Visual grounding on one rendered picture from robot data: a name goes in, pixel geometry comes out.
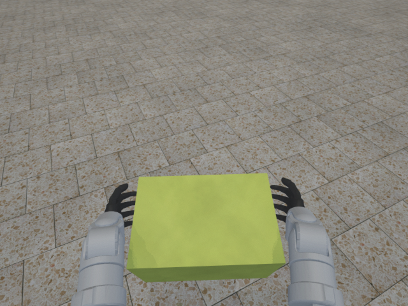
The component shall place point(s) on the robot left hand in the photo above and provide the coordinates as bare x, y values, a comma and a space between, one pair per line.
116, 205

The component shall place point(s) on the robot left forearm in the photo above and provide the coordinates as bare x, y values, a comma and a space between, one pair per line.
101, 271

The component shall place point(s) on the robot right forearm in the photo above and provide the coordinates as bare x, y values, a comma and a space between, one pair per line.
311, 263

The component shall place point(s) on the carton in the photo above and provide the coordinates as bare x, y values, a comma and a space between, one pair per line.
204, 227

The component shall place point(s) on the robot right hand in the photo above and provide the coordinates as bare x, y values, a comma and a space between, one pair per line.
293, 199

